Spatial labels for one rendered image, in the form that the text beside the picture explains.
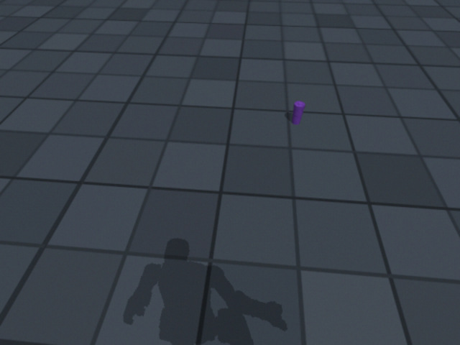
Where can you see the cup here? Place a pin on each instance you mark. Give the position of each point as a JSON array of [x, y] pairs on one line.
[[298, 112]]

